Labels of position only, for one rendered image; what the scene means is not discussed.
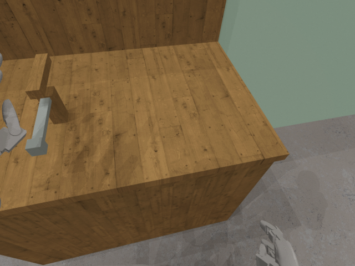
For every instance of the counter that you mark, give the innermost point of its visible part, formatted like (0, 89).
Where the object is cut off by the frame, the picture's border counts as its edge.
(151, 129)

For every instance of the tap lever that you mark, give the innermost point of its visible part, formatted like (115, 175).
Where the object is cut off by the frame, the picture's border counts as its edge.
(36, 145)

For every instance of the left robot hand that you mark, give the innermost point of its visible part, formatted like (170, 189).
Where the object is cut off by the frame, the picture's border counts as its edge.
(9, 137)

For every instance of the right robot hand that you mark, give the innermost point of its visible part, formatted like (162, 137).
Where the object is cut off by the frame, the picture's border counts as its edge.
(279, 254)

